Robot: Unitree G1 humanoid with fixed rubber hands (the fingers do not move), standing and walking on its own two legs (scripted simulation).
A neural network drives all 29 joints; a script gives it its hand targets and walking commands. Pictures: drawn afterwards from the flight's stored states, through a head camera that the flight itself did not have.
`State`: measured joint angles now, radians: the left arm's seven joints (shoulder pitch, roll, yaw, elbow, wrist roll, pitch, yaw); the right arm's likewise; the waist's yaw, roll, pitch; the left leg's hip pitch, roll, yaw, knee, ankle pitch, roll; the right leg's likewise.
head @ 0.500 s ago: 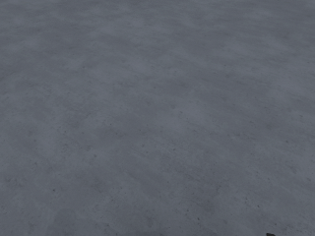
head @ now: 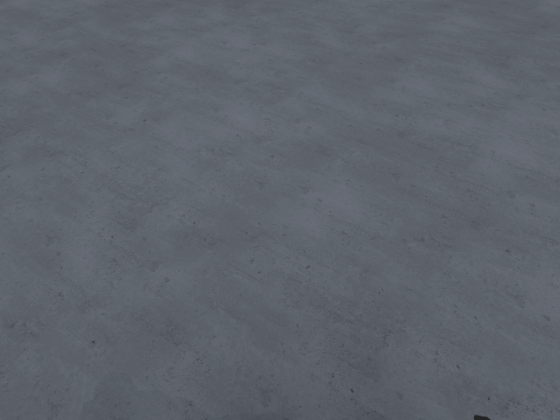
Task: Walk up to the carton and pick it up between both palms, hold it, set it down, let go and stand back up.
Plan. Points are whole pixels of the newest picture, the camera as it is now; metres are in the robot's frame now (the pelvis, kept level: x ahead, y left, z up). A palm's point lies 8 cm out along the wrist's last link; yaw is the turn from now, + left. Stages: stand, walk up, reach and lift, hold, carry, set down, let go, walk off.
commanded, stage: stand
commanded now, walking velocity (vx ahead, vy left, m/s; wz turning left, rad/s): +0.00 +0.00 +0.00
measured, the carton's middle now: out of the picture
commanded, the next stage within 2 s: walk up in 0.20 s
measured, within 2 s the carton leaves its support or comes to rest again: neither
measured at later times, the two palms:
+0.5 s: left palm out of the picture +0.08 +0.30 -0.12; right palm out of the picture +0.09 -0.29 -0.12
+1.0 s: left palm out of the picture +0.15 +0.28 -0.13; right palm out of the picture -0.10 -0.28 -0.10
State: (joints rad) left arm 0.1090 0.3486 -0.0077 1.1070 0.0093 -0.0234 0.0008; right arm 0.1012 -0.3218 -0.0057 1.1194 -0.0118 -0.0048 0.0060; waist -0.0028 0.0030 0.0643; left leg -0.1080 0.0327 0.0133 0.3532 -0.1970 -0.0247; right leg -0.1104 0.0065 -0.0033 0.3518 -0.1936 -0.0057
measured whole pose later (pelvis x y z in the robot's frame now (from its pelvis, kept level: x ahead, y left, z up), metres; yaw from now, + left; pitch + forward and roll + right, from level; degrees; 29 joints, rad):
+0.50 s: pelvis -0.01 +0.01 -0.01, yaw -4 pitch -1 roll -1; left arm 0.14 0.35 0.02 1.00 0.02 0.02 -0.02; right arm 0.06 -0.36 -0.04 1.02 -0.01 0.04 0.01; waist 0.03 0.04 0.09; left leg -0.24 0.04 0.00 0.59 -0.33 0.00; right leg -0.20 0.04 0.05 0.42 -0.20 0.00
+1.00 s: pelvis -0.08 +0.06 -0.02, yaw -30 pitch +0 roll +1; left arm 0.19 0.41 0.06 0.77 0.06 0.08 -0.13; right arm 0.08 -0.37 -0.09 0.76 -0.01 -0.01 0.00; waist 0.02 -0.04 0.13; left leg -0.35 0.13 0.31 0.61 -0.25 0.04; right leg -0.41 -0.10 0.03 0.80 -0.37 0.01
